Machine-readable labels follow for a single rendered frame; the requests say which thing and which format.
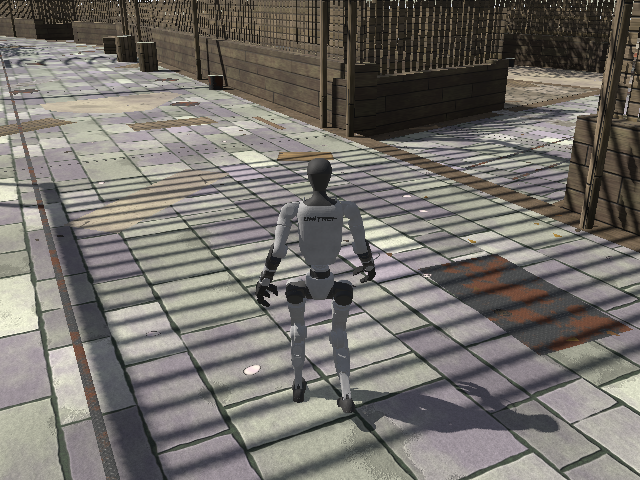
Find right robot upper arm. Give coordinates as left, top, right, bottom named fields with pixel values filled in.
left=340, top=201, right=368, bottom=254

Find robot left hand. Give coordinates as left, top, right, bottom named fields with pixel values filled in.
left=255, top=277, right=278, bottom=307

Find left robot shin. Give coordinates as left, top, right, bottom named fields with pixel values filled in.
left=290, top=325, right=305, bottom=389

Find left robot upper arm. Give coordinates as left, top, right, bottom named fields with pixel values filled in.
left=272, top=202, right=299, bottom=259

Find robot right thigh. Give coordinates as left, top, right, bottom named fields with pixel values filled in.
left=329, top=280, right=353, bottom=348

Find right robot forearm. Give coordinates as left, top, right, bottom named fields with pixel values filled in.
left=357, top=239, right=375, bottom=271

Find left robot forearm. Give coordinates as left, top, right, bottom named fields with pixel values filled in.
left=259, top=243, right=281, bottom=286

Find robot right hand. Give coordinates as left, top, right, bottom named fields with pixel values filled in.
left=353, top=266, right=376, bottom=283

